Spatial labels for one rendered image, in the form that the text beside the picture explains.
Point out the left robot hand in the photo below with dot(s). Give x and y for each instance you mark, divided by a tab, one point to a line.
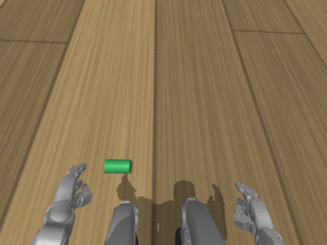
69	185

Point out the can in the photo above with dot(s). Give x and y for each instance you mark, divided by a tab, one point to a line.
117	166

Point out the left robot arm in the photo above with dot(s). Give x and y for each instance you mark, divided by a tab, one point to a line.
57	224

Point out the right robot hand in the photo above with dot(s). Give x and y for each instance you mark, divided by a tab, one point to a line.
256	213

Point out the right robot arm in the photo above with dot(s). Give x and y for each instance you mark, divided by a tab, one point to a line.
268	236

